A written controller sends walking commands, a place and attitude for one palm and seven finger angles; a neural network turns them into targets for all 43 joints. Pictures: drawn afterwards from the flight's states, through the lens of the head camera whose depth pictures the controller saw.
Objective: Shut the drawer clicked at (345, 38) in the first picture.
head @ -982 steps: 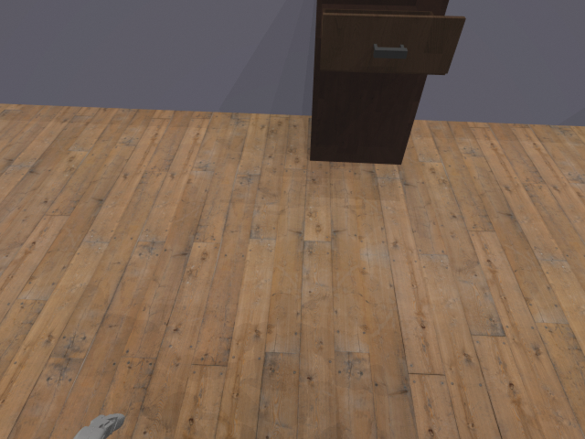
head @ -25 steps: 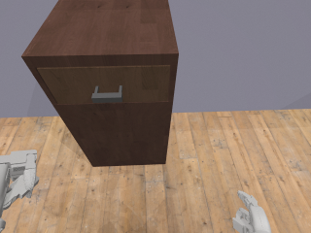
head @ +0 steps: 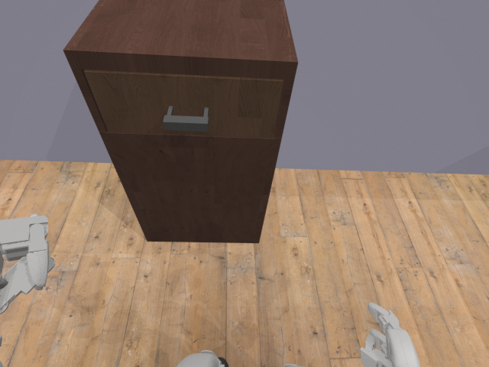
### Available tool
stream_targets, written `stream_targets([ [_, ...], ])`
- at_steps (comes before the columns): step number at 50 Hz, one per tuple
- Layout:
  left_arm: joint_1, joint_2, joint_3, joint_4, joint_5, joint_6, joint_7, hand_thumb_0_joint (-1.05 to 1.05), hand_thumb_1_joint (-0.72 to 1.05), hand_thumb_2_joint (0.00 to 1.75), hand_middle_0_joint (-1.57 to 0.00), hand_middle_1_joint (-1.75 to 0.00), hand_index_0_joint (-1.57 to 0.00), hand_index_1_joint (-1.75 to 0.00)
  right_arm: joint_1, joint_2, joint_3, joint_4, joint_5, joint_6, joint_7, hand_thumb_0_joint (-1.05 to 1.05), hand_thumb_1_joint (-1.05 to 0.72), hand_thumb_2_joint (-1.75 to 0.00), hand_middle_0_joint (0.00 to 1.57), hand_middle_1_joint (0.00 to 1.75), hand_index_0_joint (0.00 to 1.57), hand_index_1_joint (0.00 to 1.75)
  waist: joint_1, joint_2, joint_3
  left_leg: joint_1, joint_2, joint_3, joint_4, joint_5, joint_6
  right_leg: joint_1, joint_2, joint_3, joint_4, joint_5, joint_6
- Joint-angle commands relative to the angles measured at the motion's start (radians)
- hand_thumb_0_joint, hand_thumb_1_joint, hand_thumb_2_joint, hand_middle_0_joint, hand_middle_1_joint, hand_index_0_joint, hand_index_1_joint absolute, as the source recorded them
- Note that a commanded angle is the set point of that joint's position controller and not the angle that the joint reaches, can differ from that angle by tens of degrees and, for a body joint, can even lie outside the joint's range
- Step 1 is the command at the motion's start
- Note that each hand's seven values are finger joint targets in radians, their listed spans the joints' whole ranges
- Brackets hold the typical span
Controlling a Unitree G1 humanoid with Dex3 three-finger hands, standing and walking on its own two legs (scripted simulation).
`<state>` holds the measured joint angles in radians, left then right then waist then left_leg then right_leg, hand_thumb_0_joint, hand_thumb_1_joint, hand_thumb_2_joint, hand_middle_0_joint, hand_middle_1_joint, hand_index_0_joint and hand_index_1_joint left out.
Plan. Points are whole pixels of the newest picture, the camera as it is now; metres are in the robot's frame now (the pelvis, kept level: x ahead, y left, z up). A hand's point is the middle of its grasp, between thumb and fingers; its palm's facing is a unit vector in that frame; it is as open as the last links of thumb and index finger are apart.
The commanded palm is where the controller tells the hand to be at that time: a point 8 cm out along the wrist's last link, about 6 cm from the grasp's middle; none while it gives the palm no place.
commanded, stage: step back with the hand held close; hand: left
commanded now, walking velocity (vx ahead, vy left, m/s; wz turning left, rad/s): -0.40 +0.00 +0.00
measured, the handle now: (187, 117) +0.65 +0.18 -0.01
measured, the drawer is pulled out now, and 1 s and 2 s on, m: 0.00 0.00 0.00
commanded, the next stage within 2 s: stop stepping back and stand still in 0.30 s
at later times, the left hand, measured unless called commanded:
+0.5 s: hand out of the picture +0.09 +0.19 +0.20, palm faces +0.19 -0.79 -0.59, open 3.2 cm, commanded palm +0.04 +0.25 +0.19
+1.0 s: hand out of the picture +0.07 +0.23 +0.20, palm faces +0.23 -0.81 -0.54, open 3.2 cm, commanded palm +0.03 +0.28 +0.19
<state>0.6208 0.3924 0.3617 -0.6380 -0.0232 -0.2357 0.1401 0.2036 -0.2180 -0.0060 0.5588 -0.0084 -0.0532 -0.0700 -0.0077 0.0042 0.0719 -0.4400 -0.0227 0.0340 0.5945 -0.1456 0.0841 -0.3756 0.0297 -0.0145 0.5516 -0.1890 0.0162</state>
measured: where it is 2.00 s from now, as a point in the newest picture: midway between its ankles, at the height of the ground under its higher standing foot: outside the picture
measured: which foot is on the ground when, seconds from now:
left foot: down 0.00-0.46, up 0.48-0.54, down 0.56-0.92, up 0.94-1.00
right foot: up 0.00-0.26, down 0.28-1.00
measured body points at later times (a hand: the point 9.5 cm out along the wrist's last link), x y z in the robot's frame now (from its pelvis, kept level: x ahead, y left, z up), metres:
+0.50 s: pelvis -0.10 -0.03 +0.00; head -0.08 -0.01 +0.45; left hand +0.07 +0.23 +0.23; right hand +0.06 -0.26 -0.08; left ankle +0.08 +0.06 -0.72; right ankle -0.21 -0.13 -0.72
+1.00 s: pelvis -0.12 +0.01 +0.01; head -0.12 +0.02 +0.46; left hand +0.05 +0.28 +0.22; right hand +0.02 -0.22 -0.07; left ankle -0.04 +0.09 -0.70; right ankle -0.16 -0.09 -0.72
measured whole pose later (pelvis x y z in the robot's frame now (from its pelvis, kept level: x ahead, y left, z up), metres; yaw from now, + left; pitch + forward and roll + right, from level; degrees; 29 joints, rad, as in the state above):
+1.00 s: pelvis -0.12 +0.01 +0.01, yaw -6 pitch +1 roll -1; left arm 0.75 0.48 0.43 -0.68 -0.07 -0.22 0.13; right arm 0.23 -0.16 0.02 0.60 -0.01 -0.08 -0.05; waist 0.01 0.00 -0.01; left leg -0.49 -0.01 0.03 0.76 -0.29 0.00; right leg -0.18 0.03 -0.05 0.44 -0.27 -0.05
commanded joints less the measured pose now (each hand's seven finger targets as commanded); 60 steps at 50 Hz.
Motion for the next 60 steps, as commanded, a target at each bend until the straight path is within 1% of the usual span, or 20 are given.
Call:
stream_targets([
  [1, -0.006, 0.188, 0.203, -0.215, 0.023, -0.091, 0.025, 0.00, 0.90, 0.90, -1.40, -1.60, -1.40, -1.60, -0.102, -0.141, -0.065, -0.168, -0.005, -0.079, -0.018, 0.00, -0.90, -0.90, 0.20, 0.30, 0.20, 0.30, 0.003, 0.296, -0.164, -0.370, 0.343, -0.411, -0.536, -0.682, 0.086, 0.401, 0.070, 0.050, 0.417, -0.142, 0.009],
  [5, 0.049, 0.160, 0.190, -0.157, -0.007, -0.085, 0.023, 0.00, 0.90, 0.90, -1.40, -1.60, -1.40, -1.60, -0.077, -0.120, -0.075, -0.141, -0.007, -0.099, -0.004, 0.00, -0.90, -0.90, 0.20, 0.30, 0.20, 0.30, 0.008, 0.120, -0.152, -0.087, 0.296, -0.333, -0.416, -0.371, 0.072, 0.177, 0.048, 0.054, 0.297, -0.280, -0.009],
  [9, 0.067, 0.127, 0.116, -0.187, -0.044, -0.089, 0.006, 0.00, 0.90, 0.90, -1.40, -1.60, -1.40, -1.60, -0.058, -0.113, -0.061, -0.087, -0.012, -0.117, 0.016, 0.00, -0.90, -0.90, 0.20, 0.30, 0.20, 0.30, 0.007, 0.182, -0.232, 0.240, 0.233, -0.249, -0.393, -0.112, -0.007, 0.100, 0.041, 0.004, -0.073, -0.330, -0.026],
  [13, 0.004, 0.212, 0.154, -0.266, -0.031, -0.133, -0.013, 0.00, 0.90, 0.90, -1.40, -1.60, -1.40, -1.60, -0.045, -0.115, -0.061, -0.049, -0.024, -0.098, 0.027, 0.00, -0.90, -0.90, 0.20, 0.30, 0.20, 0.30, 0.023, 0.150, -0.378, 0.544, 0.179, -0.115, -0.167, 0.516, -0.048, 0.086, 0.003, 0.030, -0.292, 0.069, -0.012],
  [17, 0.018, 0.261, 0.235, -0.312, -0.055, -0.153, -0.017, 0.00, 0.90, 0.90, -1.40, -1.60, -1.40, -1.60, -0.063, -0.106, -0.063, -0.105, -0.003, -0.087, 0.024, 0.00, -0.90, -0.90, 0.20, 0.30, 0.20, 0.30, 0.023, 0.100, -0.473, 0.624, 0.153, -0.055, -0.109, 0.624, -0.017, 0.083, 0.018, 0.005, -0.148, 0.202, 0.042],
  [20, 0.177, 0.284, 0.310, -0.227, -0.090, -0.139, -0.030, 0.00, 0.90, 0.90, -1.40, -1.60, -1.40, -1.60, -0.124, -0.101, -0.043, -0.173, 0.036, -0.066, 0.023, 0.00, -0.90, -0.90, 0.20, 0.30, 0.20, 0.30, 0.034, -0.071, -0.420, 0.501, 0.113, -0.021, -0.040, 0.298, -0.040, 0.063, -0.077, 0.031, -0.194, 0.300, 0.055],
  [22, 0.193, 0.259, 0.293, -0.187, -0.108, -0.109, -0.024, 0.00, 0.90, 0.90, -1.40, -1.60, -1.40, -1.60, -0.138, -0.091, -0.046, -0.163, 0.043, -0.038, 0.018, 0.00, -0.90, -0.90, 0.20, 0.30, 0.20, 0.30, 0.006, -0.093, -0.259, 0.397, 0.060, 0.003, 0.059, -0.010, -0.070, -0.075, -0.174, 0.087, -0.264, 0.048, 0.000],
  [25, 0.087, 0.209, 0.215, -0.085, -0.091, -0.047, -0.011, 0.00, 0.90, 0.90, -1.40, -1.60, -1.40, -1.60, -0.128, -0.098, -0.054, -0.117, 0.031, -0.023, 0.004, 0.00, -0.90, -0.90, 0.20, 0.30, 0.20, 0.30, -0.024, -0.032, -0.021, 0.305, 0.066, -0.061, 0.237, -0.085, -0.099, -0.306, -0.264, 0.214, -0.392, -0.452, -0.134],
  [30, -0.180, 0.128, 0.051, 0.138, -0.020, -0.019, 0.009, 0.00, 0.90, 0.90, -1.40, -1.60, -1.40, -1.60, -0.094, -0.124, -0.032, -0.073, 0.023, -0.079, -0.035, 0.00, -0.90, -0.90, 0.20, 0.30, 0.20, 0.30, -0.027, -0.114, 0.210, 0.160, 0.079, -0.054, -0.044, -0.095, -0.049, -0.137, -0.169, 0.125, -0.323, -0.215, -0.069],
  [32, -0.249, 0.129, 0.031, 0.048, -0.014, -0.038, 0.003, 0.00, 0.90, 0.90, -1.40, -1.60, -1.40, -1.60, -0.082, -0.131, -0.032, -0.074, 0.020, -0.097, -0.035, 0.00, -0.90, -0.90, 0.20, 0.30, 0.20, 0.30, -0.024, -0.045, 0.118, 0.241, 0.095, -0.137, -0.139, -0.020, -0.021, -0.067, -0.098, 0.046, -0.179, -0.038, -0.035],
  [34, -0.321, 0.159, 0.045, -0.128, -0.011, -0.067, 0.004, 0.00, 0.90, 0.90, -1.40, -1.60, -1.40, -1.60, -0.090, -0.136, -0.030, -0.090, 0.015, -0.136, -0.038, 0.00, -0.90, -0.90, 0.20, 0.30, 0.20, 0.30, -0.011, 0.183, -0.001, 0.264, 0.193, -0.394, -0.381, -0.190, -0.005, 0.018, 0.000, 0.021, 0.053, -0.180, -0.012],
  [36, -0.259, 0.179, 0.075, -0.278, -0.005, -0.085, 0.017, 0.00, 0.90, 0.90, -1.40, -1.60, -1.40, -1.60, -0.073, -0.119, -0.029, -0.100, -0.001, -0.174, -0.021, 0.00, -0.90, -0.90, 0.20, 0.30, 0.20, 0.30, 0.008, 0.233, -0.118, 0.295, 0.252, -0.503, -0.487, -0.351, -0.016, 0.056, 0.005, 0.080, 0.173, -0.305, -0.028],
  [40, 0.085, 0.208, 0.171, -0.368, -0.025, -0.073, 0.020, 0.00, 0.90, 0.90, -1.40, -1.60, -1.40, -1.60, -0.063, -0.097, -0.035, -0.135, -0.011, -0.189, 0.020, 0.00, -0.90, -0.90, 0.20, 0.30, 0.20, 0.30, 0.035, 0.253, -0.310, 0.284, 0.208, -0.260, -0.471, -0.343, -0.052, 0.217, 0.019, -0.008, 0.074, -0.295, -0.037],
  [44, 0.253, 0.164, 0.196, -0.201, -0.053, -0.037, 0.011, 0.00, 0.90, 0.90, -1.40, -1.60, -1.40, -1.60, -0.058, -0.082, -0.034, -0.140, -0.013, -0.113, 0.022, 0.00, -0.90, -0.90, 0.20, 0.30, 0.20, 0.30, 0.009, 0.222, -0.241, 0.065, 0.116, -0.098, -0.361, -0.361, -0.120, 0.379, 0.029, -0.081, -0.167, -0.252, -0.064],
  [45, 0.211, 0.164, 0.190, -0.169, -0.054, -0.023, 0.010, 0.00, 0.90, 0.90, -1.40, -1.60, -1.40, -1.60, -0.066, -0.087, -0.040, -0.137, -0.008, -0.088, 0.013, 0.00, -0.90, -0.90, 0.20, 0.30, 0.20, 0.30, -0.003, 0.111, -0.192, 0.043, 0.078, -0.048, -0.221, -0.358, -0.116, 0.311, -0.029, -0.022, -0.244, -0.294, -0.089],
  [47, 0.088, 0.168, 0.187, -0.105, -0.071, -0.002, 0.017, 0.00, 0.90, 0.90, -1.40, -1.60, -1.40, -1.60, -0.060, -0.092, -0.051, -0.108, 0.005, -0.047, -0.002, 0.00, -0.90, -0.90, 0.20, 0.30, 0.20, 0.30, -0.007, -0.211, -0.086, -0.004, 0.026, -0.020, 0.298, -0.233, -0.109, 0.010, -0.343, 0.360, -0.442, -0.540, -0.220],
  [48, 0.038, 0.149, 0.170, -0.083, -0.071, 0.007, 0.023, 0.00, 0.90, 0.90, -1.40, -1.60, -1.40, -1.60, -0.067, -0.098, -0.050, -0.096, 0.014, -0.048, -0.001, 0.00, -0.90, -0.90, 0.20, 0.30, 0.20, 0.30, 0.001, -0.245, -0.040, -0.080, 0.034, -0.067, 0.423, -0.235, -0.096, -0.007, -0.377, 0.398, -0.449, -0.492, -0.254],
  [53, -0.137, 0.084, 0.040, 0.006, -0.022, 0.008, 0.019, 0.00, 0.90, 0.90, -1.40, -1.60, -1.40, -1.60, -0.103, -0.102, -0.033, -0.064, 0.017, -0.094, -0.023, 0.00, -0.90, -0.90, 0.20, 0.30, 0.20, 0.30, -0.021, -0.068, -0.025, 0.216, 0.061, 0.023, -0.078, -0.111, -0.055, -0.005, -0.187, 0.046, -0.201, -0.253, -0.105],
  [56, -0.211, 0.109, 0.020, -0.180, -0.002, -0.028, 0.023, 0.00, 0.90, 0.90, -1.40, -1.60, -1.40, -1.60, -0.076, -0.131, -0.034, -0.087, 0.015, -0.132, -0.027, 0.00, -0.90, -0.90, 0.20, 0.30, 0.20, 0.30, 0.002, 0.176, -0.082, 0.338, 0.233, -0.255, -0.220, 0.081, 0.034, -0.005, -0.060, -0.008, 0.041, -0.077, 0.000],
  [60, -0.125, 0.186, 0.116, -0.264, 0.001, -0.040, 0.020, 0.00, 0.90, 0.90, -1.40, -1.60, -1.40, -1.60, -0.078, -0.104, -0.022, -0.087, 0.007, -0.155, -0.007, 0.00, -0.90, -0.90, 0.20, 0.30, 0.20, 0.30, 0.014, 0.185, -0.078, 0.185, 0.228, -0.264, -0.290, 0.032, 0.031, 0.135, -0.037, -0.013, 0.032, -0.158, -0.003],
])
